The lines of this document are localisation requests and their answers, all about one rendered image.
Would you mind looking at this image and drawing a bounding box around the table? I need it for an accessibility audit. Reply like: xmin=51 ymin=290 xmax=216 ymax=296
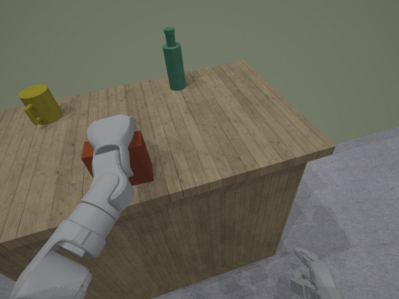
xmin=0 ymin=60 xmax=335 ymax=299

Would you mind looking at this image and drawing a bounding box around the sponge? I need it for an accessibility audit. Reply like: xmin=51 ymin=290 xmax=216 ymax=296
xmin=81 ymin=130 xmax=154 ymax=186

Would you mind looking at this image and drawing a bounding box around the robot right hand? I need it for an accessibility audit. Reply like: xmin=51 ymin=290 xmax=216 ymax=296
xmin=290 ymin=247 xmax=337 ymax=299

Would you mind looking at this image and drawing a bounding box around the robot left upper arm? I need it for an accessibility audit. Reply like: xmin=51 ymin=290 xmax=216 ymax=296
xmin=14 ymin=250 xmax=92 ymax=299

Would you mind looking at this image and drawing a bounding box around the robot left forearm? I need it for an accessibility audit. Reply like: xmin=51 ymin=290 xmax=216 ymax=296
xmin=9 ymin=141 xmax=135 ymax=299

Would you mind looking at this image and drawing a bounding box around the robot left hand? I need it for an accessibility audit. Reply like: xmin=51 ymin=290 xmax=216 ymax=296
xmin=87 ymin=114 xmax=138 ymax=177

